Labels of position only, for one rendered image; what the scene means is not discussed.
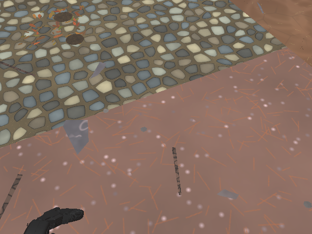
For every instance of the left robot hand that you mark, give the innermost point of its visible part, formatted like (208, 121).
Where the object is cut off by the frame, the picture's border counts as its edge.
(52, 219)

